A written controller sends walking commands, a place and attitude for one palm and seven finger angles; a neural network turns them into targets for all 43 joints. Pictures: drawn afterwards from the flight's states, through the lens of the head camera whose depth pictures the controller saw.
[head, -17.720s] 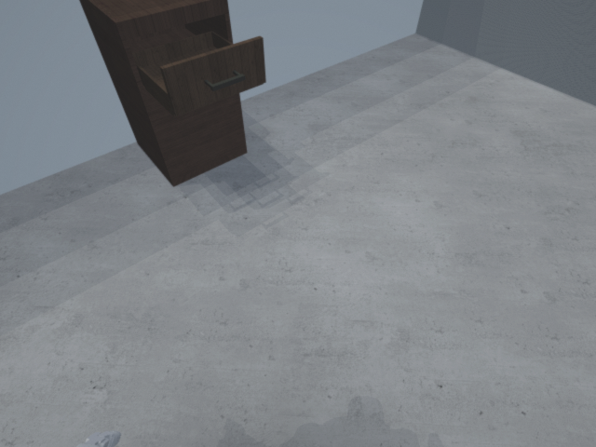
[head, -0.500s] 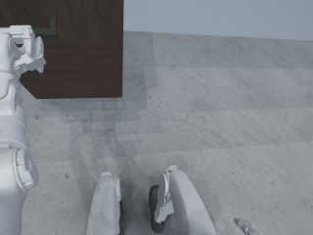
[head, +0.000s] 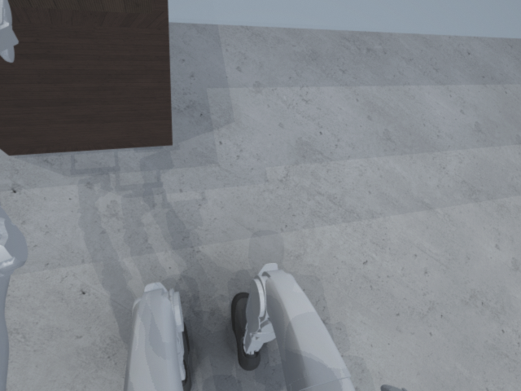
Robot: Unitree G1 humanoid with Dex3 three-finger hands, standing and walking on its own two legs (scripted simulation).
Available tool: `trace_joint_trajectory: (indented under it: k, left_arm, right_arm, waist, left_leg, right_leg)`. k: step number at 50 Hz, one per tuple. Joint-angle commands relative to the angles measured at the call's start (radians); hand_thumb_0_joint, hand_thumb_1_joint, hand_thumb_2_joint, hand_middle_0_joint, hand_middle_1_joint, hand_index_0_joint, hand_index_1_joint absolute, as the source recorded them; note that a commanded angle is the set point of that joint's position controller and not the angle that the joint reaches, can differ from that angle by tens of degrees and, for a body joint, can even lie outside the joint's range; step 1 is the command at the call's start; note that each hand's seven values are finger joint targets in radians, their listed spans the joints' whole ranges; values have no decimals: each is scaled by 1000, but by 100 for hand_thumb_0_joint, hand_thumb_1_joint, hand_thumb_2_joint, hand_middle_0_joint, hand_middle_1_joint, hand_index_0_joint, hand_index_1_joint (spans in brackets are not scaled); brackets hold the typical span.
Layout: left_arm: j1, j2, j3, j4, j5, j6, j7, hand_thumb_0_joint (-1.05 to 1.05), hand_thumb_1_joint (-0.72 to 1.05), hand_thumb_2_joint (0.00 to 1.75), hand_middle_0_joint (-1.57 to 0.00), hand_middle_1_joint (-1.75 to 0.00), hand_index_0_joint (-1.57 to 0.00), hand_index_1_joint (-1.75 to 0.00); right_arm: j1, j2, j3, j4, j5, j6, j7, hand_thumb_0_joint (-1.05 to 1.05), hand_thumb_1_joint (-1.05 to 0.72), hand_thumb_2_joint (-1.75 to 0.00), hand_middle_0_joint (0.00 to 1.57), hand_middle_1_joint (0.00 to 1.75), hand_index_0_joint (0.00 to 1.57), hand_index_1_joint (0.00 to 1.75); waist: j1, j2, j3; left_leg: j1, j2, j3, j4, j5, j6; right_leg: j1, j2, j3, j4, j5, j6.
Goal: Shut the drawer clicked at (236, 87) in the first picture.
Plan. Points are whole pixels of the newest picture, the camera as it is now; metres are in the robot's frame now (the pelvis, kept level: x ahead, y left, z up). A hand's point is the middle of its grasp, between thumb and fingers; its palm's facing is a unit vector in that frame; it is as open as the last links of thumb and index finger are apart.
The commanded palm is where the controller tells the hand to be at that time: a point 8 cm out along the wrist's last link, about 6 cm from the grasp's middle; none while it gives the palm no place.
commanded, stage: push the drawer shut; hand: left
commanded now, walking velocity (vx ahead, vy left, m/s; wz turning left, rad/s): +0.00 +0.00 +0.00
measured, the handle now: out of the picture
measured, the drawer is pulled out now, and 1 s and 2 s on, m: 0.01 0.00 0.00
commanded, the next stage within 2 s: pull the fist back off the drawer in 0.42 s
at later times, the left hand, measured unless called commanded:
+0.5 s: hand out of the picture +0.59 +0.27 +0.04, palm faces +0.08 -0.99 -0.07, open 3.3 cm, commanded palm +0.65 +0.24 +0.05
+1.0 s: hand out of the picture +0.59 +0.27 +0.04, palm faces +0.07 -1.00 -0.05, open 3.2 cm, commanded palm +0.58 +0.24 +0.05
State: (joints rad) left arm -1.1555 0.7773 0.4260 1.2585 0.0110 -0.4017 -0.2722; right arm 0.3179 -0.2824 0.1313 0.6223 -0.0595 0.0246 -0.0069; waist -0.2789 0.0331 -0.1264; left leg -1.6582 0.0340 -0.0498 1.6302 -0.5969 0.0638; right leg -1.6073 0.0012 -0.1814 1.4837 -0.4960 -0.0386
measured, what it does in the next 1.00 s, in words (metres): stands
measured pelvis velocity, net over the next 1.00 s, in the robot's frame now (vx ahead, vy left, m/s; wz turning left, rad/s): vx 0.00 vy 0.01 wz -0.02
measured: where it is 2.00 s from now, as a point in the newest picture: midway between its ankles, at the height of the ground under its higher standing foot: (213, 357)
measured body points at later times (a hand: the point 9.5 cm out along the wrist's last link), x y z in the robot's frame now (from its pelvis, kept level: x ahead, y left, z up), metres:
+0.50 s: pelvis -0.01 +0.00 -0.01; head +0.23 +0.09 +0.37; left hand +0.58 +0.33 +0.05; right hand -0.01 -0.26 -0.08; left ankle +0.05 +0.08 -0.53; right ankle +0.09 -0.11 -0.53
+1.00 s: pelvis +0.00 +0.01 +0.00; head +0.23 +0.09 +0.38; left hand +0.58 +0.32 +0.05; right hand -0.01 -0.25 -0.08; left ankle +0.05 +0.08 -0.53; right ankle +0.09 -0.11 -0.53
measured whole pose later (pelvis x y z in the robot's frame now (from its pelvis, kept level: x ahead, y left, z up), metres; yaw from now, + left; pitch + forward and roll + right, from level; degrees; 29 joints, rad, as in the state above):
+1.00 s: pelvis +0.00 +0.01 +0.00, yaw -1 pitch +36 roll -11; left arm -1.21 0.81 0.41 1.18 0.03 -0.31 -0.27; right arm 0.35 -0.26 0.15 0.61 -0.07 0.05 0.01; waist -0.30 0.03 -0.10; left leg -1.69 0.04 -0.07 1.63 -0.59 0.07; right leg -1.62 0.01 -0.19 1.46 -0.47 -0.03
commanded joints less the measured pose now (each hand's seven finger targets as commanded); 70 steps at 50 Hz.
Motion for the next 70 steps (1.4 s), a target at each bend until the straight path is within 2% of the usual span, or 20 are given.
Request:
trace_joint_trajectory:
  k: [1, 5, 7, 20, 23, 33, 36, 38, 40, 42, 44, 46, 53, 56, 59, 61, 63, 66, 68, 70]
  left_arm:
    - [-609, 239, 10, -257, -16, -52, 35, 0, 90, 90, -140, -160, -140, -160]
    - [-648, 289, 27, -254, -2, -39, 33, 0, 90, 90, -140, -160, -140, -160]
    - [-657, 252, -3, -231, 1, -26, 29, 0, 90, 90, -140, -160, -140, -160]
    - [-745, 244, -62, -246, -1, 17, 26, 0, 90, 90, -140, -160, -140, -160]
    - [-756, 241, -70, -263, -3, 20, 25, 0, 90, 90, -140, -160, -140, -160]
    - [-719, 239, -52, -220, -4, 36, 31, 0, 90, 90, -140, -160, -140, -160]
    - [-720, 259, -37, -232, 6, 31, 31, 0, 90, 90, -140, -160, -140, -160]
    - [-706, 224, -46, -223, 3, 36, 32, 0, 90, 90, -140, -160, -140, -160]
    - [-699, 254, -18, -254, 4, 31, 31, 0, 90, 90, -140, -160, -140, -160]
    - [-668, 211, -31, -258, 0, 36, 24, 0, 90, 90, -140, -160, -140, -160]
    - [-629, 222, -11, -260, -5, 37, 21, 0, 90, 90, -140, -160, -140, -160]
    - [-600, 198, -14, -320, -9, 33, 19, 0, 90, 90, -140, -160, -140, -160]
    - [-393, 166, 29, -362, -39, 16, 24, 0, 90, 90, -140, -160, -140, -160]
    - [-324, 188, 62, -389, -41, -10, 34, 0, 90, 90, -140, -160, -140, -160]
    - [-271, 216, 103, -385, -47, -39, 35, 0, 90, 90, -140, -160, -140, -160]
    - [-263, 182, 85, -390, -57, -55, 29, 0, 90, 90, -140, -160, -140, -160]
    - [-213, 195, 107, -338, -66, -58, 22, 0, 90, 90, -140, -160, -140, -160]
    - [-196, 205, 118, -362, -71, -79, 7, 0, 90, 90, -140, -160, -140, -160]
    - [-79, 213, 150, -497, -96, -80, -9, 0, 90, 90, -140, -160, -140, -160]
    - [43, 190, 148, -659, -125, -53, -26, 0, 90, 90, -140, -160, -140, -160]
  right_arm:
    - [220, -245, -80, -6, -1, 3, -10, 0, -90, -90, 20, 30, 20, 30]
    - [234, -245, -71, -10, -4, 11, -9, 0, -90, -90, 20, 30, 20, 30]
    - [235, -243, -71, -10, -1, 15, -6, 0, -90, -90, 20, 30, 20, 30]
    - [233, -254, -52, 7, 2, -6, -27, 0, -90, -90, 20, 30, 20, 30]
    - [230, -254, -49, 11, 3, -18, -31, 0, -90, -90, 20, 30, 20, 30]
    - [233, -256, -47, -1, 1, -21, -28, 0, -90, -90, 20, 30, 20, 30]
    - [243, -258, -50, -6, -2, -14, -21, 0, -90, -90, 20, 30, 20, 30]
    - [248, -257, -55, -10, -4, -7, -15, 0, -90, -90, 20, 30, 20, 30]
    - [256, -259, -58, -11, -7, -1, -11, 0, -90, -90, 20, 30, 20, 30]
    - [254, -253, -65, -10, -7, 5, -4, 0, -90, -90, 20, 30, 20, 30]
    - [262, -251, -66, -13, -6, 12, -1, 0, -90, -90, 20, 30, 20, 30]
    - [256, -248, -75, -19, -7, 18, 7, 0, -90, -90, 20, 30, 20, 30]
    - [236, -227, -88, -31, 4, 35, 22, 0, -90, -90, 20, 30, 20, 30]
    - [227, -219, -90, -41, 5, 37, 26, 0, -90, -90, 20, 30, 20, 30]
    - [222, -210, -92, -45, 8, 41, 26, 0, -90, -90, 20, 30, 20, 30]
    - [213, -204, -98, -45, 8, 43, 28, 0, -90, -90, 20, 30, 20, 30]
    - [207, -203, -98, -50, 12, 48, 26, 0, -90, -90, 20, 30, 20, 30]
    - [197, -200, -102, -59, 13, 55, 23, 0, -90, -90, 20, 30, 20, 30]
    - [193, -200, -117, -96, 24, 63, 31, 0, -90, -90, 20, 30, 20, 30]
    - [184, -198, -133, -121, 42, 70, 41, 0, -90, -90, 20, 30, 20, 30]
  waist:
    - [-72, 374, -601]
    - [-82, 387, -619]
    - [-95, 385, -596]
    - [-139, 453, -578]
    - [-141, 478, -586]
    - [-136, 424, -529]
    - [-122, 449, -558]
    - [-123, 427, -551]
    - [-105, 454, -570]
    - [-96, 451, -581]
    - [-85, 433, -578]
    - [-60, 476, -621]
    - [-9, 366, -609]
    - [15, 346, -618]
    - [27, 295, -623]
    - [24, 283, -615]
    - [24, 220, -583]
    - [42, 248, -623]
    - [105, 275, -759]
    - [145, 331, -854]
  left_leg:
    - [601, 14, -169, -244, 211, -43]
    - [576, 14, -156, -220, 241, -33]
    - [572, 15, -160, -222, 217, -34]
    - [583, 25, -168, -237, 123, -28]
    - [601, 27, -172, -243, 124, -30]
    - [566, 28, -190, -258, 76, -33]
    - [593, 27, -204, -260, 98, -43]
    - [600, 28, -214, -261, 101, -45]
    - [638, 30, -222, -265, 136, -53]
    - [659, 31, -227, -267, 153, -59]
    - [664, 32, -226, -275, 171, -58]
    - [726, 35, -237, -288, 203, -71]
    - [696, 33, -188, -303, 251, -56]
    - [667, 28, -155, -295, 303, -48]
    - [627, 25, -124, -268, 379, -38]
    - [608, 22, -105, -256, 405, -34]
    - [537, 19, -84, -245, 389, -24]
    - [554, 15, -74, -235, 440, -25]
    - [668, 11, -69, -275, 534, -35]
    - [830, 16, -85, -327, 668, -52]
  right_leg:
    - [164, 36, 99, -145, 84, 2]
    - [182, 40, 102, -141, 97, 3]
    - [160, 42, 102, -146, 91, 5]
    - [109, 41, 96, -156, 63, 7]
    - [105, 41, 93, -154, 68, 7]
    - [95, 39, 84, -150, 51, 6]
    - [84, 39, 78, -135, 58, 1]
    - [76, 40, 76, -136, 61, 2]
    - [74, 39, 72, -130, 74, -1]
    - [71, 39, 70, -131, 83, -2]
    - [90, 39, 68, -134, 85, -2]
    - [85, 38, 67, -133, 96, -5]
    - [205, 43, 85, -174, 108, -1]
    - [273, 44, 96, -183, 126, -1]
    - [336, 47, 109, -185, 162, 2]
    - [364, 45, 116, -192, 184, 6]
    - [411, 48, 127, -198, 192, 10]
    - [435, 44, 133, -184, 238, 10]
    - [540, 44, 138, -200, 314, 9]
    - [588, 41, 132, -231, 374, 8]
